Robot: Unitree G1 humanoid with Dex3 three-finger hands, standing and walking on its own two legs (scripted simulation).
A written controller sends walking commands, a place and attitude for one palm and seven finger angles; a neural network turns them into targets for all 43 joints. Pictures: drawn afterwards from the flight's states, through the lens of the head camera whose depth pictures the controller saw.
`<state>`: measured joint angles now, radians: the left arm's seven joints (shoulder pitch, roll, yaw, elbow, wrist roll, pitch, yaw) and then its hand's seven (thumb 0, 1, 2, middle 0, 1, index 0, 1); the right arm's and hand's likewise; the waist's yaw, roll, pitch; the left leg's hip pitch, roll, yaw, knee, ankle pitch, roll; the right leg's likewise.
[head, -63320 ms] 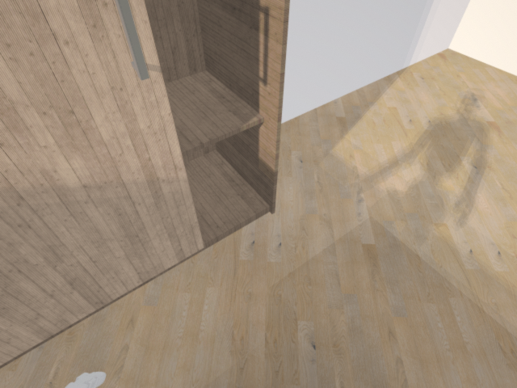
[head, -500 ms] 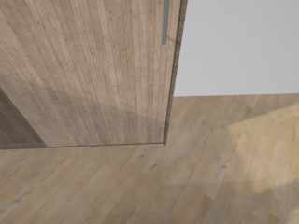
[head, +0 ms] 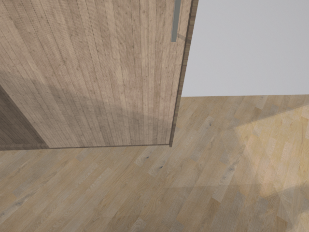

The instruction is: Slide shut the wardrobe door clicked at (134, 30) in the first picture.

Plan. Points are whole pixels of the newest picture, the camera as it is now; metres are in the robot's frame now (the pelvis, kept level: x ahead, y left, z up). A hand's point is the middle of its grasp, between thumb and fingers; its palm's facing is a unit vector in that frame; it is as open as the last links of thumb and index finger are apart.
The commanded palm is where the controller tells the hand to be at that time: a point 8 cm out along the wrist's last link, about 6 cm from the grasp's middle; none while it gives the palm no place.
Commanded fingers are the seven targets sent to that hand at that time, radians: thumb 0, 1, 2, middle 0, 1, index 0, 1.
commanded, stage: look to check the result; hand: left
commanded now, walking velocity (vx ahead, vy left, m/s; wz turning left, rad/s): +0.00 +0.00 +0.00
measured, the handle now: (176, 3) +0.78 -0.03 +0.24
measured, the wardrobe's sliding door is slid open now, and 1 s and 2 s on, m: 0.00 0.00 0.00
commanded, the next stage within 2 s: stand and wait in 0.20 s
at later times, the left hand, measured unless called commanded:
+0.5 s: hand out of the picture +0.05 +0.21 -0.17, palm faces -0.01 -0.97 -0.25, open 7.4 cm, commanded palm none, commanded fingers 0.00 0.90 0.90 -0.20 -0.30 -0.20 -0.30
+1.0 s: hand out of the picture +0.09 +0.23 -0.15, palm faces -0.01 -0.95 -0.32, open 7.4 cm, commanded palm none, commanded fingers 0.00 0.90 0.90 -0.20 -0.30 -0.20 -0.30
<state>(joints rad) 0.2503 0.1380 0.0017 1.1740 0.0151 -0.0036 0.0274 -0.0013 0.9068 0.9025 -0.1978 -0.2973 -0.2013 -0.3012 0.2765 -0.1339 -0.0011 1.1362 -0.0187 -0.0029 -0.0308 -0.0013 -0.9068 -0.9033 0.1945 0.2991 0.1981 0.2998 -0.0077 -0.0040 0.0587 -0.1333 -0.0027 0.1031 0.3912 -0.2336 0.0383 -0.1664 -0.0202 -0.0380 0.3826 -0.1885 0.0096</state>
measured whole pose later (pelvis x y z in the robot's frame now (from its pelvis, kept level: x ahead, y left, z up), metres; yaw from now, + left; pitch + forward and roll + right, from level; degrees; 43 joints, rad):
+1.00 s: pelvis +0.01 -0.01 +0.01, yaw +1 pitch -1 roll +0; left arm 0.08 0.33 0.01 1.14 0.02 -0.02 0.00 0.00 0.90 0.90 -0.20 -0.30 -0.20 -0.30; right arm 0.08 -0.34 0.00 1.12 -0.02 -0.01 0.00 0.00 -0.90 -0.90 0.20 0.30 0.20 0.30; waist -0.01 0.00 0.06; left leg -0.08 0.00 0.08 0.28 -0.19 0.02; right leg -0.11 -0.02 -0.06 0.29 -0.16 0.00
